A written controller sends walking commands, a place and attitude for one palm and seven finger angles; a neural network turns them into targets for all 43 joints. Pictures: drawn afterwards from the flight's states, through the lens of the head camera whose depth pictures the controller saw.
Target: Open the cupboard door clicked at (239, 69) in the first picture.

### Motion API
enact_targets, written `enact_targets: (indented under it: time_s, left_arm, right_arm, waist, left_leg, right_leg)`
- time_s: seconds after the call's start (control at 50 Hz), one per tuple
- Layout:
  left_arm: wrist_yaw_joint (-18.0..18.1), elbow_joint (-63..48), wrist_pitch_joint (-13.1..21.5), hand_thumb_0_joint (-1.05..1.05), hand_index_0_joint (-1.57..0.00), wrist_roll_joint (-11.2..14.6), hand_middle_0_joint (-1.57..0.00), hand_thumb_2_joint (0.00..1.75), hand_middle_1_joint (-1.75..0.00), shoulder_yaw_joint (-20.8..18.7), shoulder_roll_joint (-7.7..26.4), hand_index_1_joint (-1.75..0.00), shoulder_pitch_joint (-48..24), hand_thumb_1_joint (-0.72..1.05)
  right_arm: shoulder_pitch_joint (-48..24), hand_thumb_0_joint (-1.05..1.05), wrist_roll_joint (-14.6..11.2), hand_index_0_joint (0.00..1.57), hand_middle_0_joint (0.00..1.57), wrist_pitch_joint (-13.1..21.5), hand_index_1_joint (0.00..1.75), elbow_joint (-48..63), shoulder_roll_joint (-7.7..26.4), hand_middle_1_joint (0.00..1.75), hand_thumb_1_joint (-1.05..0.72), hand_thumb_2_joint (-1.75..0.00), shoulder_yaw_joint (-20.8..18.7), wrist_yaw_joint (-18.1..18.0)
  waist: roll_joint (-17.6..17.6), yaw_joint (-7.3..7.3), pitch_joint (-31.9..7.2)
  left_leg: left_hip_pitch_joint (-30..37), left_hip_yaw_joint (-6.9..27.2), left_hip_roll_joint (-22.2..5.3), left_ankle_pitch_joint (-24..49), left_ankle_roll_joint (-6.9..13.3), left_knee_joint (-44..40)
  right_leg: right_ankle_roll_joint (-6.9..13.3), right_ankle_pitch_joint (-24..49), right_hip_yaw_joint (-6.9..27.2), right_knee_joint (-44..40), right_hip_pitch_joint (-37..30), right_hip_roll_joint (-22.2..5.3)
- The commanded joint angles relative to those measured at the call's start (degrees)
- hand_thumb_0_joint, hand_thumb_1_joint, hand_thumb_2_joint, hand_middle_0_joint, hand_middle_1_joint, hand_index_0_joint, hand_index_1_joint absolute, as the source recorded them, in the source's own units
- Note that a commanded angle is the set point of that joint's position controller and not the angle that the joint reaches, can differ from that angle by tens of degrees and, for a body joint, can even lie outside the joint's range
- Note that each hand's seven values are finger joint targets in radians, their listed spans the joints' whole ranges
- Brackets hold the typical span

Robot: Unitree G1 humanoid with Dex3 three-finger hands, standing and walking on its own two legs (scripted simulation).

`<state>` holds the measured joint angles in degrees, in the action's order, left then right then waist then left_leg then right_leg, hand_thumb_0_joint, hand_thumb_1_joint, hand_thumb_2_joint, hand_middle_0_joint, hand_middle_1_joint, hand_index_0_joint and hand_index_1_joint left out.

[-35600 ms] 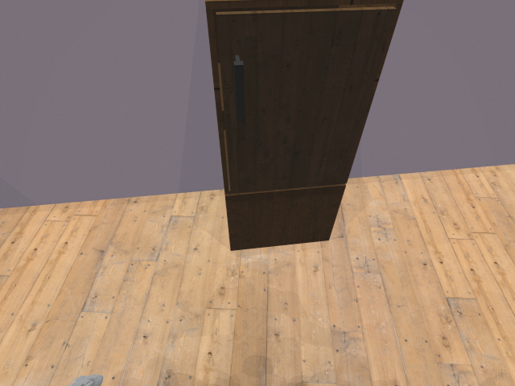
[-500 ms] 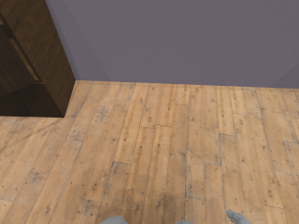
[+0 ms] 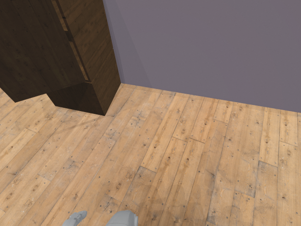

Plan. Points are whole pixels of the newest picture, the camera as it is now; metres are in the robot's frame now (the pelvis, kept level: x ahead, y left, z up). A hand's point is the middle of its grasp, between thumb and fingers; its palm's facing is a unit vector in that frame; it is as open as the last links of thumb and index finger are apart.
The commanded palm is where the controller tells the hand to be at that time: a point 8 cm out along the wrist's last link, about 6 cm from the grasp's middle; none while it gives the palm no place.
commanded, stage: turn to face it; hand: left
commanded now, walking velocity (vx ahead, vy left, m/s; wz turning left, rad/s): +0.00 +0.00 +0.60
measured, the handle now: out of the picture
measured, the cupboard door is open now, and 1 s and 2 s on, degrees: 37 37 37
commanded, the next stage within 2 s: take the last steps up to it in 0.62 s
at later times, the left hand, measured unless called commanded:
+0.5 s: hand out of the picture +0.05 +0.26 -0.16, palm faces +0.27 -0.93 -0.24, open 7.4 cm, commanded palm none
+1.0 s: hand out of the picture -0.03 +0.21 -0.17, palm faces +0.47 -0.86 -0.21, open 7.3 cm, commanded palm none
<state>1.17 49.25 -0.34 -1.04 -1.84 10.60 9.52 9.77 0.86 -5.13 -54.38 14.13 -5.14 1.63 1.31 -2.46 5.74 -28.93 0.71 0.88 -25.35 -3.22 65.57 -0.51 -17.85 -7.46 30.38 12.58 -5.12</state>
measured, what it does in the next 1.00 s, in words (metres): steps on the spot, turning left: left foot, then right foot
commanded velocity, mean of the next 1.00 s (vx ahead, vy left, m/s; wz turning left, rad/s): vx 0.09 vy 0.05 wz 0.31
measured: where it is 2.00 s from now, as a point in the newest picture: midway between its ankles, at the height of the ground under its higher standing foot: (115, 198)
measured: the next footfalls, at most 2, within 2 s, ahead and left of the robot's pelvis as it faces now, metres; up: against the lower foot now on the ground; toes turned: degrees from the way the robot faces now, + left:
left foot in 0.20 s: +0.04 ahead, +0.14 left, +0.00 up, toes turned +13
right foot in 0.64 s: +0.09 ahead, -0.10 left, +0.00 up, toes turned +12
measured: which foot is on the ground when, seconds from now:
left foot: up 0.00-0.18, down 0.20-0.64, up 0.66-1.00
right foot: down 0.00-0.20, up 0.22-0.62, down 0.64-1.00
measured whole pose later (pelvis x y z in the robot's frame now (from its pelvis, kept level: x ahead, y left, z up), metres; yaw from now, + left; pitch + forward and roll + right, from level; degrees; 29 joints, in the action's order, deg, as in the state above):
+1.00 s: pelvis +0.05 +0.04 +0.00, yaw +24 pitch +0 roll +1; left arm 0.0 58.9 1.9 -1.8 -3.7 11.6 17.7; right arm 10.4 0.9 -2.9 -58.7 11.6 -3.4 2.0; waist -2.9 2.1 3.7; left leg -19.6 -4.5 -0.9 -24.0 -1.7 40.3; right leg -2.6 -18.8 -10.7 26.2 6.9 -8.0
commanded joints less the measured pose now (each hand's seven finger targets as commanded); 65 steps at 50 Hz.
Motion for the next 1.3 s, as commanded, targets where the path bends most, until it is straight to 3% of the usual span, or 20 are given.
enact_targets:
  time_s: [0.0, 0.08, 0.14, 0.16, 0.18, 0.2, 0.32, 0.5, 0.56, 0.58, 0.62, 0.66, 0.72, 0.9, 0.98, 1.0, 1.04, 1.06, 1.16, 1.28]
  left_arm:
    - [0.9, -2.3, 1.4, 0.00, -0.20, -0.3, -0.20, 0.90, -0.30, -3.1, 11.4, -0.30, 4.4, 0.90]
    - [0.7, -0.7, 1.1, 0.00, -0.20, -0.8, -0.20, 0.90, -0.30, -4.1, 13.3, -0.30, 6.1, 0.90]
    - [0.2, -0.3, 0.8, 0.00, -0.20, 0.1, -0.20, 0.90, -0.30, -4.5, 13.8, -0.30, 5.7, 0.90]
    - [-0.2, -1.5, 0.5, 0.00, -0.20, 0.6, -0.20, 0.90, -0.30, -4.2, 12.0, -0.30, 5.3, 0.90]
    - [-0.6, -3.9, 0.3, 0.00, -0.20, 0.8, -0.20, 0.90, -0.30, -2.6, 7.4, -0.30, 2.9, 0.90]
    - [0.0, -5.1, -0.7, 0.00, -0.20, 0.2, -0.20, 0.90, -0.30, -2.4, 7.8, -0.30, -0.6, 0.90]
    - [-0.6, 0.5, -1.6, 0.00, -0.20, 0.2, -0.20, 0.90, -0.30, -2.7, 6.9, -0.30, 1.6, 0.90]
    - [-0.4, 0.1, -1.1, 0.00, -0.20, 0.5, -0.20, 0.90, -0.30, -2.0, 5.5, -0.30, 0.5, 0.90]
    - [-0.1, 1.8, -0.1, 0.00, -0.20, 0.6, -0.20, 0.90, -0.30, -2.2, 5.8, -0.30, 4.8, 0.90]
    - [0.2, 2.4, 0.5, 0.00, -0.20, 0.5, -0.20, 0.90, -0.30, -2.5, 7.6, -0.30, 6.5, 0.90]
    - [0.6, 2.8, 1.2, 0.00, -0.20, -0.5, -0.20, 0.90, -0.30, -3.3, 14.0, -0.30, 7.5, 0.90]
    - [1.0, 2.3, 1.4, 0.00, -0.20, -0.2, -0.20, 0.90, -0.30, -2.8, 11.3, -0.30, 4.9, 0.90]
    - [0.8, 1.9, 1.7, 0.00, -0.20, -0.3, -0.20, 0.90, -0.30, -2.5, 8.6, -0.30, 2.9, 0.90]
    - [-0.3, 7.7, 3.0, 0.00, -0.20, -0.9, -0.20, 0.90, -0.30, -4.3, 10.9, -0.30, 12.6, 0.90]
    - [-0.8, 8.1, 2.6, 0.00, -0.20, -0.7, -0.20, 0.90, -0.30, -4.4, 11.4, -0.30, 8.7, 0.90]
    - [-1.1, 7.6, 2.3, 0.00, -0.20, -0.4, -0.20, 0.90, -0.30, -4.2, 10.7, -0.30, 7.5, 0.90]
    - [-1.7, 2.7, 2.0, 0.00, -0.20, 0.0, -0.20, 0.90, -0.30, -2.6, 4.7, -0.30, 2.2, 0.90]
    - [-1.3, 1.9, 2.1, 0.00, -0.20, -0.4, -0.20, 0.90, -0.30, -2.3, 5.0, -0.30, -2.1, 0.90]
    - [-2.2, 6.7, 1.3, 0.00, -0.20, -0.6, -0.20, 0.90, -0.30, -1.9, 3.4, -0.30, 3.3, 0.90]
    - [-2.1, 5.6, 1.2, 0.00, -0.20, -0.3, -0.20, 0.90, -0.30, -1.6, 3.1, -0.30, -0.6, 0.90]
  right_arm:
    - [-5.1, 0.00, -0.2, 0.20, 0.20, 1.7, 0.30, 5.5, 2.3, 0.30, -0.90, -0.90, 0.0, 0.3]
    - [-6.7, 0.00, -0.5, 0.20, 0.20, 2.5, 0.30, 6.4, 1.6, 0.30, -0.90, -0.90, 0.6, 0.4]
    - [-1.0, 0.00, -0.2, 0.20, 0.20, 3.5, 0.30, 5.0, 3.9, 0.30, -0.90, -0.90, 0.3, 0.0]
    - [2.7, 0.00, 0.2, 0.20, 0.20, 4.0, 0.30, 4.6, 8.6, 0.30, -0.90, -0.90, -0.9, -0.2]
    - [7.7, 0.00, 0.4, 0.20, 0.20, 4.1, 0.30, 4.1, 14.6, 0.30, -0.90, -0.90, -2.5, -0.6]
    - [10.3, 0.00, 0.2, 0.20, 0.20, 3.8, 0.30, 2.9, 15.8, 0.30, -0.90, -0.90, -2.5, -1.4]
    - [1.2, 0.00, 0.5, 0.20, 0.20, 5.0, 0.30, 4.3, 8.8, 0.30, -0.90, -0.90, 0.0, -3.1]
    - [1.8, 0.00, 0.8, 0.20, 0.20, 4.2, 0.30, 2.7, 8.2, 0.30, -0.90, -0.90, 0.0, -2.8]
    - [0.5, 0.00, 0.3, 0.20, 0.20, 4.1, 0.30, 2.4, 7.3, 0.30, -0.90, -0.90, 0.1, -2.7]
    - [0.2, 0.00, -0.2, 0.20, 0.20, 4.2, 0.30, 2.4, 6.0, 0.30, -0.90, -0.90, 0.2, -2.4]
    - [0.6, 0.00, -0.6, 0.20, 0.20, 3.9, 0.30, 3.6, 1.4, 0.30, -0.90, -0.90, 0.9, -1.8]
    - [-0.9, 0.00, 0.0, 0.20, 0.20, 2.5, 0.30, 2.3, 3.0, 0.30, -0.90, -0.90, 0.0, -1.9]
    - [1.1, 0.00, -0.1, 0.20, 0.20, 2.5, 0.30, 0.1, 1.3, 0.30, -0.90, -0.90, 0.5, -1.3]
    - [-6.4, 0.00, 0.0, 0.20, 0.20, 4.5, 0.30, 2.1, -0.3, 0.30, -0.90, -0.90, 1.4, 0.3]
    - [0.7, 0.00, 0.1, 0.20, 0.20, 5.2, 0.30, 0.5, 0.2, 0.30, -0.90, -0.90, 1.6, 0.4]
    - [6.0, 0.00, 0.2, 0.20, 0.20, 5.6, 0.30, -0.9, 2.7, 0.30, -0.90, -0.90, 1.1, -0.2]
    - [19.9, 0.00, 1.1, 0.20, 0.20, 5.7, 0.30, -3.7, 12.4, 0.30, -0.90, -0.90, -1.3, -1.8]
    - [19.7, 0.00, 1.0, 0.20, 0.20, 5.9, 0.30, -4.4, 11.4, 0.30, -0.90, -0.90, -0.8, -2.3]
    - [10.9, 0.00, 0.3, 0.20, 0.20, 8.4, 0.30, -2.4, 3.7, 0.30, -0.90, -0.90, 2.0, -3.0]
    - [15.1, 0.00, 0.1, 0.20, 0.20, 8.8, 0.30, -5.5, 2.5, 0.30, -0.90, -0.90, 2.4, -2.9]
  waist:
    - [-11.6, 3.45, -6.5]
    - [-13.9, 4.58, -6.9]
    - [-9.9, 1.41, -10.2]
    - [-0.2, -0.92, -13.4]
    - [16.7, -3.44, -15.0]
    - [9.5, -4.24, -14.7]
    - [5.1, 1.62, -8.7]
    - [7.8, 1.22, -7.4]
    - [6.1, 3.57, -8.5]
    - [2.2, 4.36, -8.8]
    - [-15.8, 4.46, -6.6]
    - [-16.3, 3.64, -3.2]
    - [-11.8, 2.24, -3.6]
    - [-11.4, 7.31, -3.2]
    - [-10.7, 2.63, -3.3]
    - [-5.2, -0.04, -4.9]
    - [17.2, -5.93, -8.4]
    - [11.7, -5.87, -6.7]
    - [3.8, 1.73, -0.6]
    - [2.8, 1.96, -0.1]
  left_leg:
    - [-1.8, -3.2, -2.0, -0.7, -1.0, -8.3]
    - [3.4, -6.2, -1.5, -1.5, 0.1, -21.0]
    - [17.1, -7.6, 0.0, 11.5, 1.7, -38.1]
    - [28.7, 1.5, -7.9, 25.1, 5.1, -41.2]
    - [35.2, 21.5, -23.7, 48.4, 13.8, -42.3]
    - [32.3, 21.6, -27.1, 51.3, 17.7, -42.0]
    - [21.3, 9.8, -15.3, 41.1, 12.9, -44.4]
    - [18.3, 12.7, -14.1, 36.4, 13.0, -44.0]
    - [14.4, 12.5, -11.5, 32.8, 10.3, -40.2]
    - [10.9, 11.1, -8.9, 27.1, 7.7, -37.2]
    - [1.0, 0.3, 2.4, -7.0, 1.9, -18.1]
    - [-1.2, 2.9, -0.2, -6.7, 1.9, -3.1]
    - [-0.3, 0.8, -1.6, -0.5, 0.9, -2.0]
    - [-0.7, -4.6, -2.5, -1.2, 1.1, -22.7]
    - [16.4, -9.2, 0.2, 6.9, 2.4, -37.4]
    - [26.7, -8.4, -0.2, 7.4, 3.5, -41.5]
    - [38.6, 22.6, -22.1, 5.2, 15.2, -51.3]
    - [34.6, 24.4, -23.4, 3.2, 17.8, -52.6]
    - [25.2, 8.3, -15.2, 22.6, 14.2, -54.7]
    - [27.5, 3.1, -13.5, 30.9, 14.6, -55.4]
  right_leg:
    - [5.6, 33.8, 4.4, -8.4, -9.8, -14.0]
    - [5.8, 35.0, 3.0, -5.2, -10.3, -15.9]
    - [1.5, 33.2, -1.2, 5.1, -5.2, -14.1]
    - [-2.0, 21.2, -4.2, 15.2, 5.4, -10.6]
    - [-5.5, -18.9, -3.4, 28.7, 20.0, -2.8]
    - [-4.4, -21.2, 3.5, 34.8, 21.6, -2.8]
    - [-4.4, -6.5, 7.0, 34.5, 17.4, -1.3]
    - [-3.6, -7.3, 4.3, 14.3, 7.5, 2.9]
    - [-2.9, 3.2, 3.6, -0.8, -2.7, 3.7]
    - [-2.2, 8.6, 5.9, -7.3, -8.6, 1.3]
    - [7.9, 16.8, 24.1, -14.6, -9.0, -19.9]
    - [10.6, 18.8, 22.7, -14.9, -3.0, -17.5]
    - [7.9, 23.0, 11.7, -12.9, -4.3, -12.9]
    - [8.2, 10.5, 11.6, -14.9, -12.7, -17.3]
    - [4.1, 5.1, 4.8, -9.4, -1.6, -13.8]
    - [2.2, 3.6, 1.7, -2.4, 5.3, -11.6]
    - [-1.8, -18.4, -3.5, 29.0, 26.6, 0.6]
    - [-0.1, -17.0, 2.7, 37.1, 29.6, -1.1]
    - [-0.5, -0.2, 5.0, 36.7, 25.7, -3.6]
    - [-1.0, 4.7, 3.3, 25.5, 24.8, -2.5]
